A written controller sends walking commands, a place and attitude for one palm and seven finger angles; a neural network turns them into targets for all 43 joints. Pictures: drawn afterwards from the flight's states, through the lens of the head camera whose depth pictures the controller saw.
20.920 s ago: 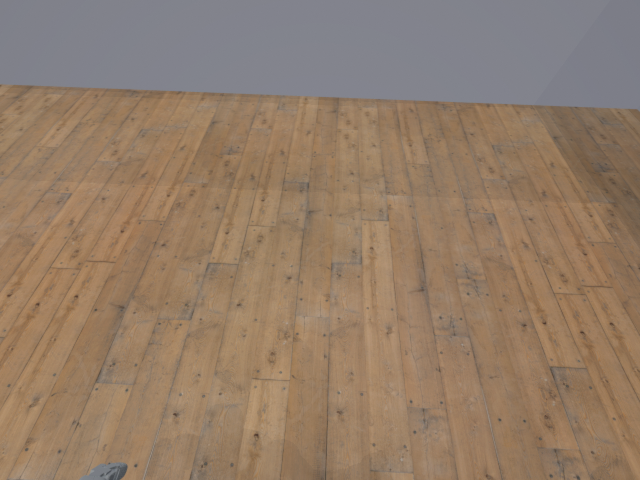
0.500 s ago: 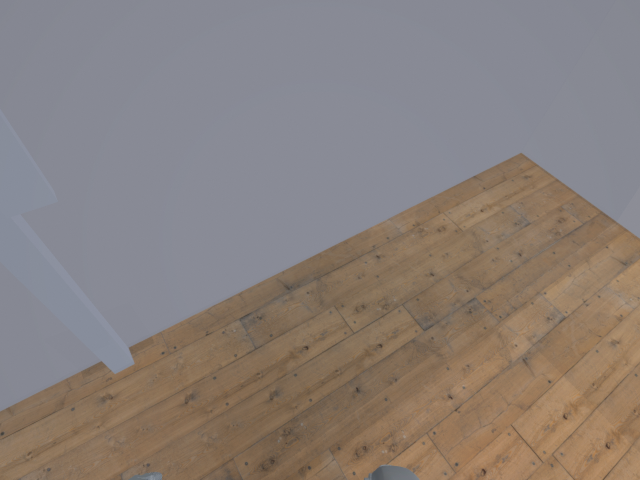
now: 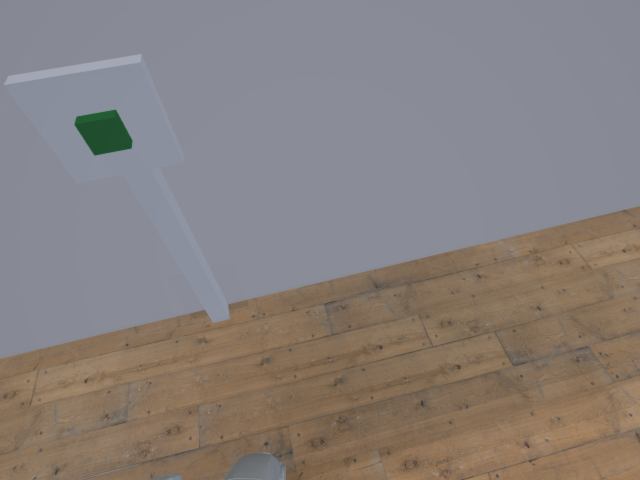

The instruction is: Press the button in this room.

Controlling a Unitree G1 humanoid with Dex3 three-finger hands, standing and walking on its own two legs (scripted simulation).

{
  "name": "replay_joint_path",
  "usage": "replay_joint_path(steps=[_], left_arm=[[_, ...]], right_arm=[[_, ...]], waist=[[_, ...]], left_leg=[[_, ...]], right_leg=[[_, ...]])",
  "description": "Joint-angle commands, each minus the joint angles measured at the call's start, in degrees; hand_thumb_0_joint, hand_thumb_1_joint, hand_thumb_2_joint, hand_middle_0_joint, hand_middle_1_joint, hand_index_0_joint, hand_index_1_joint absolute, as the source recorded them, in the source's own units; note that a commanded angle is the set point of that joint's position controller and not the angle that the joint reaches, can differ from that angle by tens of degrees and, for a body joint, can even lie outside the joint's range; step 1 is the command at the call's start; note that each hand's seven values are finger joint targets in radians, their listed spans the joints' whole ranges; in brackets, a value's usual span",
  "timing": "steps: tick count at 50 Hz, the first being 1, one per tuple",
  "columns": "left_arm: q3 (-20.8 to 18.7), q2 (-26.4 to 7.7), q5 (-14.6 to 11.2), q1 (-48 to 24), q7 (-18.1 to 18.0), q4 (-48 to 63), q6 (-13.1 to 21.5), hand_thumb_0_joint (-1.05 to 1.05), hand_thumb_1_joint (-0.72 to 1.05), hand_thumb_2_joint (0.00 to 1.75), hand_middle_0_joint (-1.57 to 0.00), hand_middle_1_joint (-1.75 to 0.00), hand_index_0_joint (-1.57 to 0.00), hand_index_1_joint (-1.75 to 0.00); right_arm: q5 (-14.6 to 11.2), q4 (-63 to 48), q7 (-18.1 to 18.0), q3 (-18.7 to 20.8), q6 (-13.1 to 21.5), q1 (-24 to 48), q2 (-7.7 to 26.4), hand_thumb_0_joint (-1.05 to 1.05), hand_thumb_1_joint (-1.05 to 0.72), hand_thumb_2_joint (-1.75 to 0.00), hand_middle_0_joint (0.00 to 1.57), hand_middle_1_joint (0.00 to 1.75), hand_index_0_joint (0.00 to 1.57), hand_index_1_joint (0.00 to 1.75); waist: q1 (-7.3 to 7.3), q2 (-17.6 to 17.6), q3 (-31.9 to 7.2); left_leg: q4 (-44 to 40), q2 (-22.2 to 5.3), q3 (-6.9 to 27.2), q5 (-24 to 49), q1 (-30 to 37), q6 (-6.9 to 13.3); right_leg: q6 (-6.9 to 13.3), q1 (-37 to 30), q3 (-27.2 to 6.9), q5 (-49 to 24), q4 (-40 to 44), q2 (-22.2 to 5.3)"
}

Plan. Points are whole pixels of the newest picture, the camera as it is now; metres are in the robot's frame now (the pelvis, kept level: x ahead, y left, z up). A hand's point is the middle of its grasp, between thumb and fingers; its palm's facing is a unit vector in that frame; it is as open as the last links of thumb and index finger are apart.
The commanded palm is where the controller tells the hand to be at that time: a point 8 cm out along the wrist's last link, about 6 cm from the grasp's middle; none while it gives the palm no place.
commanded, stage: turn to face it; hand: left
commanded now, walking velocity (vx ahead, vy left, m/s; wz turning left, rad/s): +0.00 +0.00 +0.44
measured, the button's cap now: (105, 131) +0.67 +0.41 +0.06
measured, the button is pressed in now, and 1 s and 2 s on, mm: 0 0 0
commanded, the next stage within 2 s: take the last steps up to it in 0.36 s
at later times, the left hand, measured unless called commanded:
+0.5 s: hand out of the picture -0.01 +0.27 -0.17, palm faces +0.25 -0.93 -0.26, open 7.4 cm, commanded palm none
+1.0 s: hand out of the picture -0.05 +0.16 -0.16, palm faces +0.38 -0.91 -0.14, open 7.4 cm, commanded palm none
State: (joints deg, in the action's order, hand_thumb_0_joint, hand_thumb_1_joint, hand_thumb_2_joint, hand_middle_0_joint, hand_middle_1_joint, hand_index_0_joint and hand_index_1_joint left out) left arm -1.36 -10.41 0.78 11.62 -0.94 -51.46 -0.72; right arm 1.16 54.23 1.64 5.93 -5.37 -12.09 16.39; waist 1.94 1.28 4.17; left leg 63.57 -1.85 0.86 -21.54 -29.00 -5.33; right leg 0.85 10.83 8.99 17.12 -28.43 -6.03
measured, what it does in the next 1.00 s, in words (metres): steps on the spot, turning left: left foot, then right foot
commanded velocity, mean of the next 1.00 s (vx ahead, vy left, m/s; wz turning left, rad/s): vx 0.17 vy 0.00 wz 0.16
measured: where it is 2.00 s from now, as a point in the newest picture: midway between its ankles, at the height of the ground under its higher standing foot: (296, 467)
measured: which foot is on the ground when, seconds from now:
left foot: up 0.00-0.18, down 0.20-0.62, up 0.64-1.00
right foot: down 0.00-0.20, up 0.22-0.60, down 0.62-1.00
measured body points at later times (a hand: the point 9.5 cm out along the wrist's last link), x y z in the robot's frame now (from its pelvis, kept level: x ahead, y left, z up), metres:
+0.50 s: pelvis -0.01 +0.04 +0.00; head +0.02 +0.06 +0.44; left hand -0.02 +0.32 -0.15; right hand +0.15 -0.17 -0.14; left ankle -0.05 +0.15 -0.74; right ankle +0.01 -0.09 -0.69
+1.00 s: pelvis +0.08 +0.05 +0.00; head +0.11 +0.05 +0.45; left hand -0.07 +0.21 -0.15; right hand +0.17 -0.17 -0.16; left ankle +0.11 +0.21 -0.70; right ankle +0.02 -0.07 -0.74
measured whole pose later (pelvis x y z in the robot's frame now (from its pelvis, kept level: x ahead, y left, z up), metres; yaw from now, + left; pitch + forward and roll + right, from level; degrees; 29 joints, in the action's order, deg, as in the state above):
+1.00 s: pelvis +0.08 +0.05 +0.00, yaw +17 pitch +0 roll +0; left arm -0.5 -5.2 1.3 26.8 -0.6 -66.3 3.5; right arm 1.0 62.7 1.7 3.6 -1.4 -13.4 10.8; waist -1.9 0.7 2.7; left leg 44.9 -5.4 -4.5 -14.1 -27.9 -1.4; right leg 0.0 -0.1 9.2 18.4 -18.4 -2.5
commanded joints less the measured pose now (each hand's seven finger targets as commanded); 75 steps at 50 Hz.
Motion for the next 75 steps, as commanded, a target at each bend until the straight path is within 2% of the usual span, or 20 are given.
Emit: replay_joint_path(steps=[1,8,9,10,12,16,23,29,31,32,35,38,49,53,54,55,56,59,63,75], left_arm=[[-3.39,-13.5,0.77,5.21,-0.75,2.22,1.14,0.0,0.9,0.9,-0.2,-0.3,-0.2,-0.3],[-4.37,-15.25,0.29,4.3,-0.59,0.14,0.61,0.0,0.9,0.9,-0.2,-0.3,-0.2,-0.3],[-4.0,-13.34,-0.06,4.78,-0.44,0.39,0.42,0.0,0.9,0.9,-0.2,-0.3,-0.2,-0.3],[-2.88,-9.36,-0.18,4.62,0.03,2.44,0.32,0.0,0.9,0.9,-0.2,-0.3,-0.2,-0.3],[-2.17,-8.64,0.07,-0.16,-0.8,2.19,-0.82,0.0,0.9,0.9,-0.2,-0.3,-0.2,-0.3],[-2.63,-9.29,-0.1,1.52,0.21,-1.13,-0.93,0.0,0.9,0.9,-0.2,-0.3,-0.2,-0.3],[-1.75,-7.59,-0.2,0.31,0.03,-0.82,-1.23,0.0,0.9,0.9,-0.2,-0.3,-0.2,-0.3],[-1.47,-6.87,0.51,8.4,1.03,-4.35,1.39,0.0,0.9,0.9,-0.2,-0.3,-0.2,-0.3],[-3.0,-14.46,1.31,14.69,0.44,-5.61,2.56,0.0,0.9,0.9,-0.2,-0.3,-0.2,-0.3],[-3.06,-14.12,0.33,15.19,0.09,-5.28,2.87,0.0,0.9,0.9,-0.2,-0.3,-0.2,-0.3],[-1.89,-8.01,0.43,7.92,-0.12,-4.86,3.66,0.0,0.9,0.9,-0.2,-0.3,-0.2,-0.3],[-0.97,-4.89,0.18,10.96,-0.16,-6.57,4.86,0.0,0.9,0.9,-0.2,-0.3,-0.2,-0.3],[-1.33,-5.09,0.85,19.16,-0.63,-14.02,5.18,0.0,0.9,0.9,-0.2,-0.3,-0.2,-0.3],[-1.58,-5.21,0.28,15.85,-0.7,-14.25,4.54,0.0,0.9,0.9,-0.2,-0.3,-0.2,-0.3],[-1.27,-3.59,0.13,16.45,-0.49,-13.94,4.44,0.0,0.9,0.9,-0.2,-0.3,-0.2,-0.3],[-0.86,-0.46,-0.37,18.65,-0.1,-12.92,4.35,0.0,0.9,0.9,-0.2,-0.3,-0.2,-0.3],[-0.43,-0.83,-0.01,15.53,-0.32,-11.13,4.36,0.0,0.9,0.9,-0.2,-0.3,-0.2,-0.3],[-0.97,-1.04,0.3,7.84,0.57,-10.7,3.72,0.0,0.9,0.9,-0.2,-0.3,-0.2,-0.3],[-1.33,1.29,0.93,12.24,0.87,-11.31,1.69,0.0,0.9,0.9,-0.2,-0.3,-0.2,-0.3],[-0.89,-0.65,0.24,-2.76,0.77,-4.3,1.22,0.0,0.9,0.9,-0.2,-0.3,-0.2,-0.3]], right_arm=[[-0.19,-5.96,-0.06,-0.73,1.75,7.4,1.99,0.0,-0.9,-0.9,0.2,0.3,0.2,0.3],[-0.66,-4.52,-0.65,-1.58,3.79,3.41,3.15,0.0,-0.9,-0.9,0.2,0.3,0.2,0.3],[-0.34,-4.01,-0.71,-0.79,4.46,1.19,6.93,0.0,-0.9,-0.9,0.2,0.3,0.2,0.3],[-0.14,-3.63,-0.95,0.71,4.67,-1.44,12.85,0.0,-0.9,-0.9,0.2,0.3,0.2,0.3],[-0.45,-1.32,-2.35,0.58,4.37,-4.19,12.06,0.0,-0.9,-0.9,0.2,0.3,0.2,0.3],[-0.31,-3.41,-2.65,-1.02,4.72,4.53,7.28,0.0,-0.9,-0.9,0.2,0.3,0.2,0.3],[-0.08,-2.29,-2.41,-0.86,4.67,3.19,6.8,0.0,-0.9,-0.9,0.2,0.3,0.2,0.3],[-0.13,-0.32,-2.28,-1.19,5.17,2.75,4.25,0.0,-0.9,-0.9,0.2,0.3,0.2,0.3],[-0.59,-2.62,-1.84,-2.66,5.72,2.92,-2.16,0.0,-0.9,-0.9,0.2,0.3,0.2,0.3],[-0.02,-2.98,-1.58,-1.75,5.05,5.16,2.0,0.0,-0.9,-0.9,0.2,0.3,0.2,0.3],[0.51,0.9,-0.38,-1.21,5.06,2.04,0.55,0.0,-0.9,-0.9,0.2,0.3,0.2,0.3],[0.42,3.35,-0.26,-1.66,5.09,-1.33,-2.0,0.0,-0.9,-0.9,0.2,0.3,0.2,0.3],[-0.23,1.58,0.24,-2.86,6.82,7.59,-5.38,0.0,-0.9,-0.9,0.2,0.3,0.2,0.3],[0.06,4.9,-0.84,-2.57,8.11,-3.36,-3.68,0.0,-0.9,-0.9,0.2,0.3,0.2,0.3],[0.27,7.38,-1.43,-1.64,8.55,-11.24,-0.14,0.0,-0.9,-0.9,0.2,0.3,0.2,0.3],[0.86,9.11,-2.19,-0.19,8.94,-18.2,6.01,0.0,-0.9,-0.9,0.2,0.3,0.2,0.3],[0.15,10.22,-2.56,-0.08,8.26,-20.71,7.37,0.0,-0.9,-0.9,0.2,0.3,0.2,0.3],[-0.04,7.39,-2.84,-1.66,8.48,-9.21,0.74,0.0,-0.9,-0.9,0.2,0.3,0.2,0.3],[-0.15,5.96,-2.92,-2.68,9.67,-6.16,-2.69,0.0,-0.9,-0.9,0.2,0.3,0.2,0.3],[0.42,8.05,-3.24,-2.13,8.68,-9.94,-1.48,0.0,-0.9,-0.9,0.2,0.3,0.2,0.3]], waist=[[-4.36,-13.78,-3.11],[-1.81,-12.69,-9.63],[-0.57,-2.71,-12.38],[1.15,14.22,-13.16],[2.51,16.6,-12.61],[-1.54,7.59,-5.77],[-1.23,7.05,-4.03],[-4.81,4.0,-4.82],[-7.68,-21.5,-1.78],[-8.46,-19.12,0.52],[-3.19,-7.19,5.12],[-2.74,-8.19,2.33],[-5.33,-10.05,2.75],[0.62,-7.55,-1.08],[3.34,-0.11,-5.9],[4.76,13.39,-12.14],[5.3,15.7,-13.03],[1.26,3.24,1.0],[-2.72,4.29,-0.03],[-1.0,5.2,1.98]], left_leg=[[-8.26,0.15,-3.03,-4.08,-1.46,0.22],[-39.9,0.99,-6.85,8.9,18.52,3.14],[-44.32,-5.36,-0.87,21.14,30.54,5.18],[-40.98,-20.46,16.07,46.83,40.2,12.51],[-38.66,-20.53,13.25,62.92,35.37,16.65],[-41.08,-12.67,5.61,47.26,26.32,13.84],[-42.93,-12.07,8.17,37.63,22.27,14.89],[-37.93,-7.41,9.87,3.89,10.94,11.3],[-13.34,4.23,-1.42,-14.78,-8.98,5.28],[-6.8,0.84,3.46,-12.04,-8.16,5.84],[0.11,-2.53,2.09,2.35,-7.19,5.5],[-1.59,-2.77,-0.49,8.46,-5.22,4.0],[-23.33,-2.92,-7.17,5.75,-1.73,5.03],[-34.91,0.44,-10.22,10.69,17.99,6.79],[-37.01,-3.13,-5.9,13.13,31.6,7.85],[-39.56,-18.38,13.66,18.65,43.03,13.35],[-46.07,-23.95,21.07,16.74,41.62,16.88],[-51.34,-21.1,13.67,10.98,21.41,16.11],[-53.17,-14.89,0.66,18.16,16.16,13.08],[-46.04,-14.6,-3.4,38.53,21.43,13.23]], right_leg=[[6.21,-7.25,-7.61,-30.91,6.73,-13.48],[1.72,-5.79,-2.13,-32.21,-4.46,-12.41],[-1.35,3.47,0.0,-21.52,-13.57,-9.61],[-5.19,21.12,1.27,13.76,-23.86,-2.59],[-5.41,21.83,-6.89,19.21,-33.15,-1.37],[-5.73,19.34,-7.15,8.59,-35.13,-0.38],[-5.79,13.64,-6.13,8.16,-22.62,1.46],[-3.84,-6.17,-3.85,-0.34,2.54,3.49],[4.09,-14.65,-31.9,10.1,17.66,-17.29],[6.4,-6.18,-36.76,18.75,22.48,-19.67],[5.2,-0.7,-23.84,14.64,21.51,-13.65],[3.93,-3.88,-13.06,-3.93,19.32,-9.47],[7.07,-9.76,-9.24,-20.35,15.14,-11.01],[4.43,-4.16,-4.42,-27.57,1.66,-7.33],[2.67,3.23,-2.81,-21.83,-10.14,-4.55],[-0.32,16.25,1.29,2.45,-25.84,2.61],[0.01,20.9,-3.34,17.9,-36.5,4.49],[-0.02,22.9,-7.53,7.87,-41.92,-1.66],[-1.84,18.5,-6.91,-1.03,-37.47,-1.75],[-2.34,13.42,-4.57,-3.5,-10.26,-0.03]])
